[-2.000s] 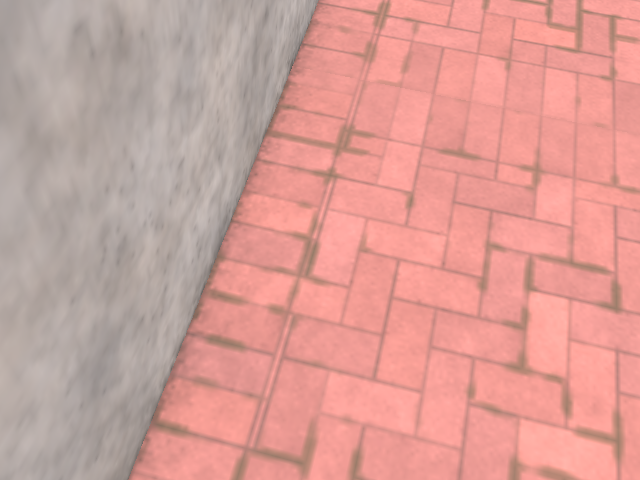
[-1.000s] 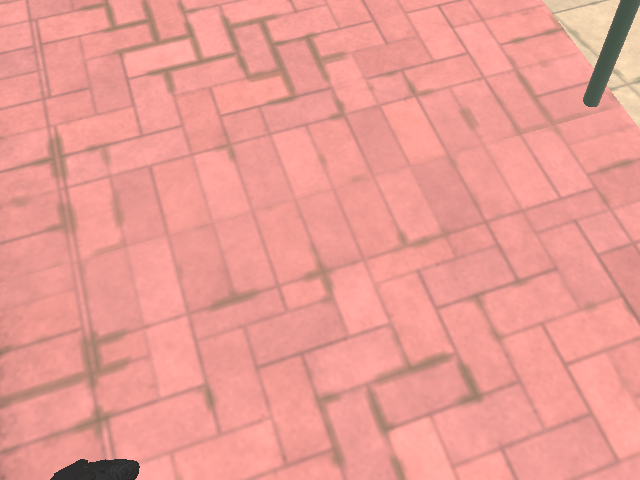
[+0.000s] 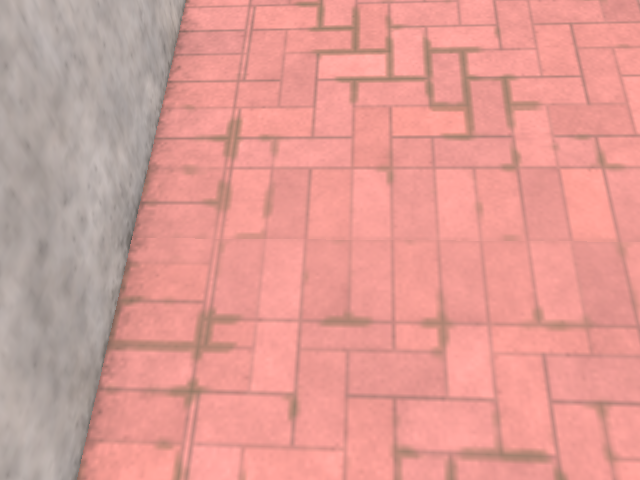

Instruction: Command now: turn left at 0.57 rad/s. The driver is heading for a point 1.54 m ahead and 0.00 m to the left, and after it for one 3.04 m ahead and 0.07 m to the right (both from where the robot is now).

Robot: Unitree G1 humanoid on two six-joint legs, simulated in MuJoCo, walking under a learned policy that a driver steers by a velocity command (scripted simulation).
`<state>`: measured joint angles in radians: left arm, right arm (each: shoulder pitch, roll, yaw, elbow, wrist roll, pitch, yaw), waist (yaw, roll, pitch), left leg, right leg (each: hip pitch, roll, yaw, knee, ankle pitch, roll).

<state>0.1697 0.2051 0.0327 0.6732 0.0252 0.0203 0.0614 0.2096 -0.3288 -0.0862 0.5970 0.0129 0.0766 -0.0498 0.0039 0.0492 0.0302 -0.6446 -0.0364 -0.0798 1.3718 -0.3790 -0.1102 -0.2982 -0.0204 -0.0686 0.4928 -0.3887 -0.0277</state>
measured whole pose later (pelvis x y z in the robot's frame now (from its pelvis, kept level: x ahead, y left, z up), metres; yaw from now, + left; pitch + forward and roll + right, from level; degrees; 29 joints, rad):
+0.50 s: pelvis -0.02 +0.05 -0.01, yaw +15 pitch +2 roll -3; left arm 0.14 0.28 0.06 0.63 0.02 0.04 0.07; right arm 0.24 -0.23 0.01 0.59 -0.05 0.01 -0.02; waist 0.00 -0.04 0.02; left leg -0.36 -0.02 -0.05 0.56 -0.39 0.01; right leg -0.69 0.01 0.03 1.37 -0.33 0.10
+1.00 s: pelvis +0.00 +0.04 -0.02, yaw +15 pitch +0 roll -1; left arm 0.25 0.20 0.02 0.71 0.01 0.01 0.05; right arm 0.28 -0.21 0.00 0.73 -0.02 -0.03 -0.01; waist 0.01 -0.01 -0.01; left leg -0.31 -0.02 -0.04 0.62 -0.52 -0.01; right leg -0.32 0.02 0.04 0.68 -0.55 -0.06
